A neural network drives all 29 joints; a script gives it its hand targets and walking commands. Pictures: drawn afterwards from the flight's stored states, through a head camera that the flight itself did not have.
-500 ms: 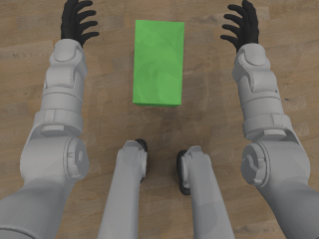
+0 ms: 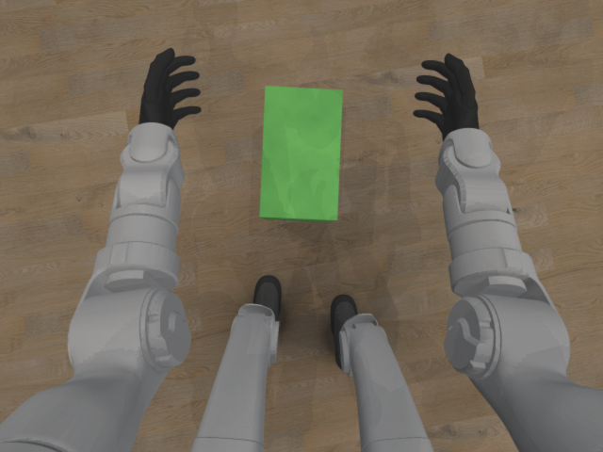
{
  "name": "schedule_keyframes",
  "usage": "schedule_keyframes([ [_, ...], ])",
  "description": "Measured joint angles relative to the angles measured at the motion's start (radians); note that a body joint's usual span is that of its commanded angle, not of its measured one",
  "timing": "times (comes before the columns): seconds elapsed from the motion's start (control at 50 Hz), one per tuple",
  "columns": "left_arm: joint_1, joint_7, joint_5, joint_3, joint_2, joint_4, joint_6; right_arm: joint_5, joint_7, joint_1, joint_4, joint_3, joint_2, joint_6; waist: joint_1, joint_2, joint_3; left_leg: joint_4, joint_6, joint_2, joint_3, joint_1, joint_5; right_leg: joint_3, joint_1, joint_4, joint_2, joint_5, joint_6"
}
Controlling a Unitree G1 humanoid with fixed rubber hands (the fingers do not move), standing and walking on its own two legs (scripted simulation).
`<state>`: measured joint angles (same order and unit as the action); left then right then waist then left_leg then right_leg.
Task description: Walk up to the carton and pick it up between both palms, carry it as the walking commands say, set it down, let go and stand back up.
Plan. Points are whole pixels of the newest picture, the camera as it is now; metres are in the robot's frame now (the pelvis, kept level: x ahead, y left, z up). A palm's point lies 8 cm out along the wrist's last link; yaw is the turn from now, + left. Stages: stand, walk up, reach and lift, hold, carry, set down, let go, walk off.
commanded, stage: let go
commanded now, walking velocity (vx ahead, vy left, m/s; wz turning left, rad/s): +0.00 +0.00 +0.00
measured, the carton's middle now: (300, 162) +0.51 +0.03 -0.57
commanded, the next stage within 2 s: stand in 1.12 s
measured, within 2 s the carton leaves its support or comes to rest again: neither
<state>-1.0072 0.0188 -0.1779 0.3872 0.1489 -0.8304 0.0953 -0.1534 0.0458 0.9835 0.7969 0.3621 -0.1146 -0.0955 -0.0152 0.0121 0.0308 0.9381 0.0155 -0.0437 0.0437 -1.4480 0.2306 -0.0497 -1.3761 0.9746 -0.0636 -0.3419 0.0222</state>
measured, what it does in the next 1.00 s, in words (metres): rises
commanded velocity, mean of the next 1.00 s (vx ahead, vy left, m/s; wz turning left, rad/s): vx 0.00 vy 0.00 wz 0.00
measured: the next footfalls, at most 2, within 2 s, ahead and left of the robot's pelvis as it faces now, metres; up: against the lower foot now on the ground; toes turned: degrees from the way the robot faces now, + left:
none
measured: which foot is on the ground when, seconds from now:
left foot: down 0.00-1.00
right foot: down 0.00-1.00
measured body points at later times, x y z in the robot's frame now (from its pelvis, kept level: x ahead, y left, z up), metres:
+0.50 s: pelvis +0.05 -0.01 +0.08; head +0.19 +0.00 +0.51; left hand +0.31 +0.22 -0.02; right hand +0.33 -0.22 -0.02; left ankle +0.08 +0.10 -0.64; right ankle +0.03 -0.12 -0.64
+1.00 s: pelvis +0.07 -0.02 +0.10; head +0.08 -0.01 +0.54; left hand +0.24 +0.21 +0.02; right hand +0.25 -0.24 +0.02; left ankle +0.08 +0.10 -0.64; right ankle +0.03 -0.12 -0.64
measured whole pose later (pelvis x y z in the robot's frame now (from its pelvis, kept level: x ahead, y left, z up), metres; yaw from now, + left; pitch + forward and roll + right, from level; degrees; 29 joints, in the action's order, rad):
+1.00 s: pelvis +0.07 -0.02 +0.10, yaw +1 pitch -5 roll +1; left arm 0.22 -0.07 -0.01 0.03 0.21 -0.41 0.14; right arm -0.01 -0.07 -0.22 0.41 0.04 -0.19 -0.13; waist 0.00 0.02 -0.11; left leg 0.44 0.01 -0.04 0.04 -0.12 0.23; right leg -0.08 -0.05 0.46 -0.04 -0.32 -0.02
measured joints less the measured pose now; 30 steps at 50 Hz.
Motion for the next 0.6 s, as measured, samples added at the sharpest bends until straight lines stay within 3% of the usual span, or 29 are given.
schedule_keyframes([
  [0.2, 0.398, -0.024, 0.040, -0.132, -0.008, 0.240, 0.018, 0.031, -0.008, -0.396, -0.225, -0.133, 0.011, -0.016, 0.002, -0.014, -0.015, -0.143, 0.004, -0.004, 0.005, 0.226, -0.015, -0.003, 0.227, -0.147, 0.012, 0.019, -0.007],
  [0.36, 0.662, -0.058, 0.101, -0.207, 0.015, 0.234, -0.037, 0.065, -0.046, -0.647, -0.208, -0.197, -0.010, 0.036, 0.002, -0.004, 0.029, -0.257, -0.002, -0.003, 0.007, 0.482, -0.021, -0.007, 0.481, -0.262, 0.016, 0.028, -0.018],
  [0.6, 1.054, -0.060, 0.153, -0.318, 0.033, 0.312, -0.085, 0.135, -0.080, -1.022, -0.271, -0.285, -0.052, 0.086, 0.008, 0.006, -0.043, -0.415, -0.006, 0.006, 0.005, 0.934, -0.019, -0.018, 0.937, -0.437, 0.017, 0.043, -0.032],
])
